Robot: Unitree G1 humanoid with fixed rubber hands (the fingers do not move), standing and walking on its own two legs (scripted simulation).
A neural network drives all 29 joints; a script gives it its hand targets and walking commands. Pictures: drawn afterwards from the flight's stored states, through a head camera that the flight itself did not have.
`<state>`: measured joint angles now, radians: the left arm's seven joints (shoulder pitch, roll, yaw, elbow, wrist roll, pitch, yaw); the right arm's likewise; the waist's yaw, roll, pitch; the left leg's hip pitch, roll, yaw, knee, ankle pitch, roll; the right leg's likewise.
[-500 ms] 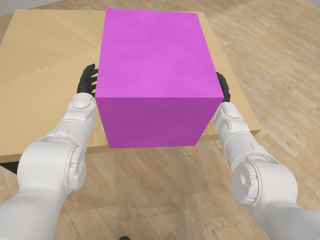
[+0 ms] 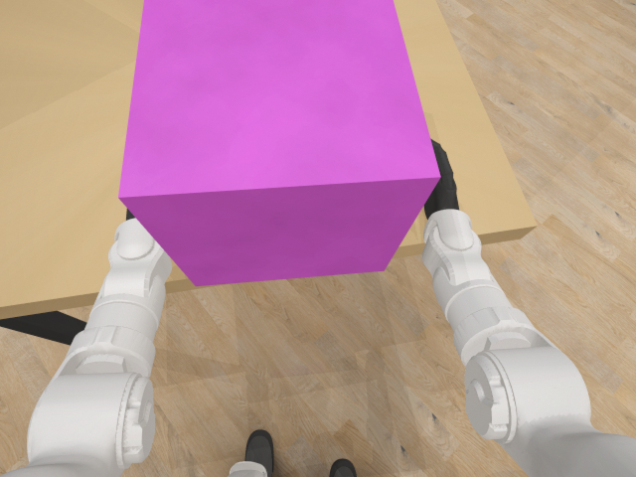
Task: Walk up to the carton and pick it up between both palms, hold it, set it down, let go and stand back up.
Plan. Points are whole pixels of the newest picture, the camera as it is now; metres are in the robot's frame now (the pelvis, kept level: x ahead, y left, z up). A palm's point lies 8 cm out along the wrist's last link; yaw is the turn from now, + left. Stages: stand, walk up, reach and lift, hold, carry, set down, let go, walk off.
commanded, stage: set down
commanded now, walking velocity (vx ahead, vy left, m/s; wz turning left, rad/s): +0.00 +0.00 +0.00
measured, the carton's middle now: (280, 129) +0.52 +0.06 +0.05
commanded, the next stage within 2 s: none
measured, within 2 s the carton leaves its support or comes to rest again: neither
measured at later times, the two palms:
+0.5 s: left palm (112, 278) +0.35 +0.25 +0.00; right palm (463, 259) +0.37 -0.16 +0.01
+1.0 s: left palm (85, 340) +0.28 +0.26 +0.01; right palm (459, 290) +0.32 -0.13 +0.05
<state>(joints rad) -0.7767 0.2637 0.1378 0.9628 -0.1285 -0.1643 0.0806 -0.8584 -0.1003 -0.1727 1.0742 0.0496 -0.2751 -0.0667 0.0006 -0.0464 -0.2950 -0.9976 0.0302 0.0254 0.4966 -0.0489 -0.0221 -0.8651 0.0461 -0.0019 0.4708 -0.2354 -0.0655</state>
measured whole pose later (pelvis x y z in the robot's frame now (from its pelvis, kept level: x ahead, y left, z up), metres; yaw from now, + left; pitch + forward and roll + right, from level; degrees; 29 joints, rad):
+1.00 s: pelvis -0.06 +0.03 +0.00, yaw -1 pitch +24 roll -2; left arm -0.31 0.26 0.03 0.40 -0.13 0.10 0.10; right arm -0.47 -0.19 0.00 0.63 0.34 -0.02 0.01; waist 0.00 -0.09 -0.26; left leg -0.82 0.04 0.02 0.39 0.02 0.01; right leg -0.74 0.05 -0.02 0.45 -0.13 -0.03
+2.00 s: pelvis -0.05 +0.01 +0.02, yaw +0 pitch +8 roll -1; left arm 0.20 0.26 0.04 0.19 -0.15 0.10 0.05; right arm 0.21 -0.19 0.00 0.25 0.28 -0.03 0.00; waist 0.00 -0.08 -0.13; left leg -0.48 0.04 0.02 0.39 -0.04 -0.01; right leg -0.40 0.04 -0.02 0.45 -0.19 -0.03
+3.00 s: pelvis -0.02 +0.02 +0.02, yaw +0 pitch +9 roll +0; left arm 0.24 0.26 0.00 0.34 -0.15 0.06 0.01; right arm 0.21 -0.19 0.00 0.45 0.12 -0.19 0.04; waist 0.00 -0.05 -0.03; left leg -0.46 0.02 0.02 0.39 -0.08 -0.01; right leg -0.38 0.03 -0.02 0.45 -0.23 -0.03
